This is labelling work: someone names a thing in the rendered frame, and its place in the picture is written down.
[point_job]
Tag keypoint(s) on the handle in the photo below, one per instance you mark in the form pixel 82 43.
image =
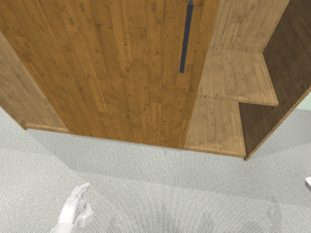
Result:
pixel 186 36

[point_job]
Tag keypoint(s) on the left robot forearm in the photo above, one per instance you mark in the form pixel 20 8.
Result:
pixel 64 227

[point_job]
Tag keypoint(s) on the robot left hand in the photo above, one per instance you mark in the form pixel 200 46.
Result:
pixel 72 206

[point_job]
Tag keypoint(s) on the wardrobe door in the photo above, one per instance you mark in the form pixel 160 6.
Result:
pixel 20 90
pixel 111 68

